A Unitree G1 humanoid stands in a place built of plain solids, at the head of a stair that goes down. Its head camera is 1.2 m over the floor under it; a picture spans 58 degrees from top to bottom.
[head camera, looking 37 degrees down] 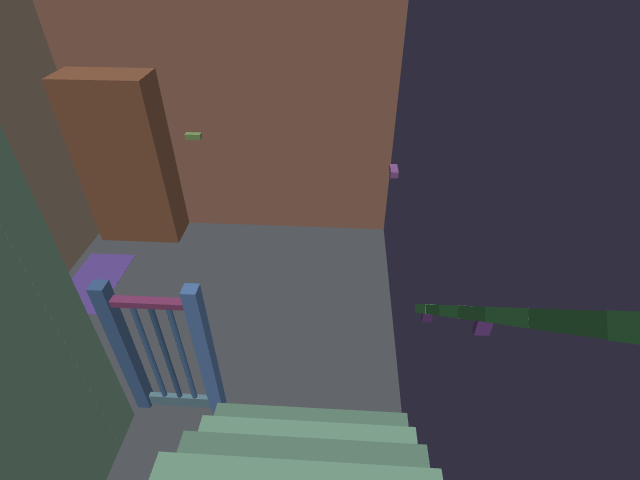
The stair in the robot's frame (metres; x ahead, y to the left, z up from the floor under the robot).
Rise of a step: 0.21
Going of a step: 0.21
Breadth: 1.20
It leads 3 degrees to the right of straight ahead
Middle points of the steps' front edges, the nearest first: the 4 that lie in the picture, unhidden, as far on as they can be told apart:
0.90 0.09 -0.64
1.11 0.08 -0.85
1.32 0.07 -1.06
1.54 0.05 -1.28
